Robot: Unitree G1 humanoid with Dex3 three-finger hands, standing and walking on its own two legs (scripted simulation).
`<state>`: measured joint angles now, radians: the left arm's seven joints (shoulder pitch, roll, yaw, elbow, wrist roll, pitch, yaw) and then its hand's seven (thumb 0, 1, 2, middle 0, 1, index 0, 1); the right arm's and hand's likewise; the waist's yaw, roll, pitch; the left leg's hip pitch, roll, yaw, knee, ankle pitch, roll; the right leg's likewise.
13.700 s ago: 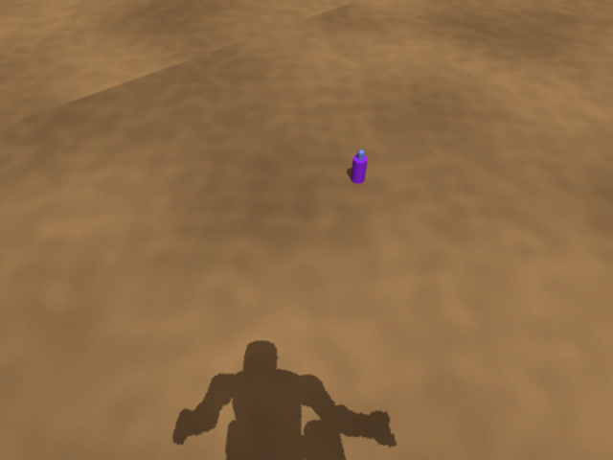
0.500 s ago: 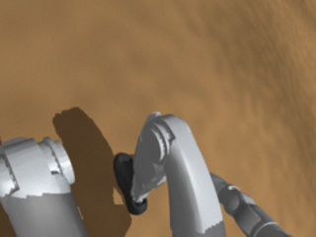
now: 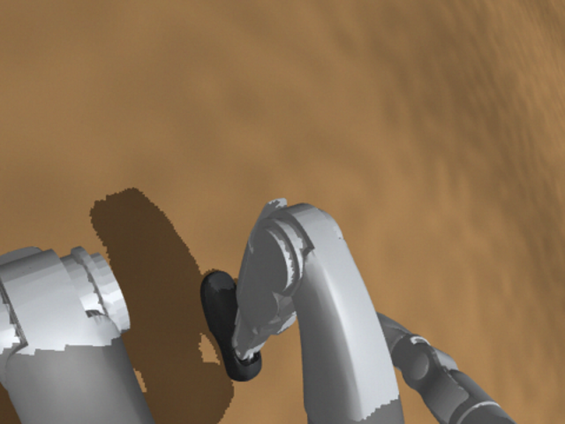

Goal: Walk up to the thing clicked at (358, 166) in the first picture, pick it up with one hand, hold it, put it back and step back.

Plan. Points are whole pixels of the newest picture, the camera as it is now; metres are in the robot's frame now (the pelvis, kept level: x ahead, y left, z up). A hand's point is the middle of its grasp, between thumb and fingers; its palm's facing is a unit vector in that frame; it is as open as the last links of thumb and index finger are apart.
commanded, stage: settle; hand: left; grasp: from the side
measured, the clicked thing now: out of the picture +0.43 +0.29 -0.19
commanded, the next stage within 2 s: lift in 1.82 s
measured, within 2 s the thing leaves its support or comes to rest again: leaves its support in 0.16 s
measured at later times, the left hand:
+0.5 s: hand out of the picture +0.41 +0.31 -0.09, palm faces +0.30 -0.95 -0.08, open 8.2 cm
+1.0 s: hand out of the picture +0.40 +0.30 -0.01, palm faces +0.30 -0.95 -0.07, open 8.1 cm
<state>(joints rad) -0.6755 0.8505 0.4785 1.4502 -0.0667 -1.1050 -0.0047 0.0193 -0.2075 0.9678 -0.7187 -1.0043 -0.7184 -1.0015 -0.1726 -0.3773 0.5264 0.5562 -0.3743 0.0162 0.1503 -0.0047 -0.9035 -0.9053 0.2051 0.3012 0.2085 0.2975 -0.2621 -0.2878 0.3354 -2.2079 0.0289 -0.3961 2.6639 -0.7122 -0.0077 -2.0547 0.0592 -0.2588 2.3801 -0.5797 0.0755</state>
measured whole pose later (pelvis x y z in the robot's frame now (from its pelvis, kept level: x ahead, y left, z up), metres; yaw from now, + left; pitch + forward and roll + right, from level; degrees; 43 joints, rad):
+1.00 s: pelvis +0.03 -0.02 +0.06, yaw +9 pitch +31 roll -8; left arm -0.51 0.47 0.37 0.81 -0.14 -0.62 -0.18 0.04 -0.28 1.06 -0.77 -1.01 -0.94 -1.13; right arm 0.04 -0.30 0.12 0.66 -0.12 0.04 0.09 0.00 -0.90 -0.90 0.20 0.30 0.21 0.30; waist -0.13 -0.03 -0.03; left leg -2.22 0.03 -0.16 2.39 -0.72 -0.02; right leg -2.15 -0.02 -0.10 2.29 -0.68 0.02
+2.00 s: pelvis +0.03 -0.02 +0.10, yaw +13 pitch +34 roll -4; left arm -0.53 0.37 0.37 0.83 -0.11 -0.56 -0.20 0.04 -0.29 1.07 -0.78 -1.00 -0.94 -1.13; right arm 0.09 -0.28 0.02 0.67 -0.06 -0.01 0.05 0.00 -0.91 -0.91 0.20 0.30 0.21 0.30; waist -0.11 0.01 -0.12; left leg -2.13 0.03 -0.09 2.23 -0.70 -0.02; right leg -2.09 -0.03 -0.04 2.19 -0.68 0.01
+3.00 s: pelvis +0.07 -0.01 +0.32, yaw +15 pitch +25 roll -3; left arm -0.13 0.26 0.19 0.35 -0.18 -0.32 -0.10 0.04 -0.27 1.05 -0.75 -1.03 -0.93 -1.14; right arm 0.15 -0.23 0.01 0.63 0.03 -0.08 -0.04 0.01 -0.89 -0.90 0.20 0.30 0.21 0.30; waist -0.03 0.03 -0.18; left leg -1.34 0.04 -0.05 1.52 -0.61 -0.01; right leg -1.30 -0.03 -0.05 1.47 -0.59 0.02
